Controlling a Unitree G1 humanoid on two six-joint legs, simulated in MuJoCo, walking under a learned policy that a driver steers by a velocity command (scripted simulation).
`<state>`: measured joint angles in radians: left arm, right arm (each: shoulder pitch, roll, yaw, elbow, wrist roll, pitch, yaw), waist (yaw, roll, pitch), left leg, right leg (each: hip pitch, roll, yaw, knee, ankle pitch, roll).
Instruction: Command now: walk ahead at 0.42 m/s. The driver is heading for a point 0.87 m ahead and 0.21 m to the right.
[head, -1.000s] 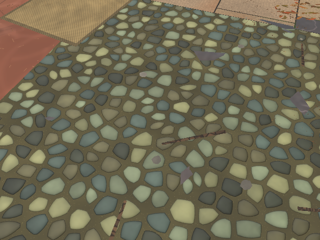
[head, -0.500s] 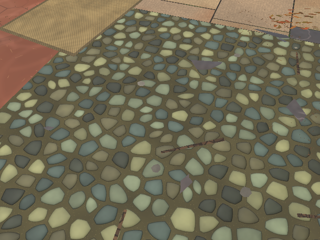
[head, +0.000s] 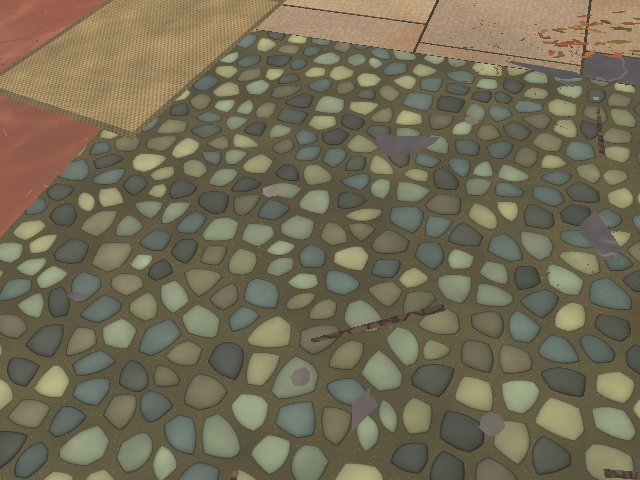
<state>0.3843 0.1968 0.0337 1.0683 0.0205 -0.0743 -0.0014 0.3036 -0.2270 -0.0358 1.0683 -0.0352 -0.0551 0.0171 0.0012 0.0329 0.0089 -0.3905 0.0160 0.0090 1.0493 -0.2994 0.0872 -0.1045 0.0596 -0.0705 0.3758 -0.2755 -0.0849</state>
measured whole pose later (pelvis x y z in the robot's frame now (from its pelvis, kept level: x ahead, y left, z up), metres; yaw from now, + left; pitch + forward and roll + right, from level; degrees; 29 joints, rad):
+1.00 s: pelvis +0.55 -0.04 -0.01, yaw -16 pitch +0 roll -1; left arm 0.20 0.24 0.08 0.95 0.02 -0.03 -0.01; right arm 0.29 -0.20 -0.04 0.95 -0.02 -0.10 -0.01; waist 0.00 0.00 0.06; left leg -0.37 0.03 0.03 1.27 -0.34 0.04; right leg -0.29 0.14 -0.08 0.49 -0.20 -0.15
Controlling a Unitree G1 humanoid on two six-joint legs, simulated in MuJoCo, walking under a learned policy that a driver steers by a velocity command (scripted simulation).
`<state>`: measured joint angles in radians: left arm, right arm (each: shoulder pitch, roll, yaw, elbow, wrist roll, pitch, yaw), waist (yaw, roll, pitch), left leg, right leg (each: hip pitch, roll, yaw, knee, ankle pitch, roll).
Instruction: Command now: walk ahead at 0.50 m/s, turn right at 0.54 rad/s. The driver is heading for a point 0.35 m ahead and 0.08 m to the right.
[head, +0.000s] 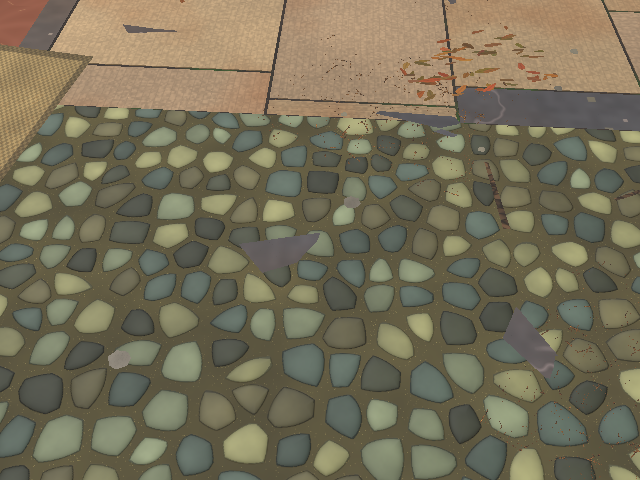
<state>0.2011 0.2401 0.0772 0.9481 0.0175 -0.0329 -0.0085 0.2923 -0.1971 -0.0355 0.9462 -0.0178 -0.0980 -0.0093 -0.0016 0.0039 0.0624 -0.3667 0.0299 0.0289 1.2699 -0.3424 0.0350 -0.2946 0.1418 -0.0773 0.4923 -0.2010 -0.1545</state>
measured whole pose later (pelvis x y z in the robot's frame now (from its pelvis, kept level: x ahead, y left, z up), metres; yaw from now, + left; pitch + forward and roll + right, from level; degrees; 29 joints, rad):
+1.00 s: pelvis +0.30 +0.02 +0.01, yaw -14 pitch -1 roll +0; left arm 0.26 0.18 0.00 1.02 0.01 -0.01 0.03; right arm 0.29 -0.20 -0.01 0.98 -0.01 -0.01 -0.01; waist -0.03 0.02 0.00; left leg -0.24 -0.01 0.04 0.39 -0.13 0.03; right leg -0.15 0.04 0.03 0.40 -0.23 -0.02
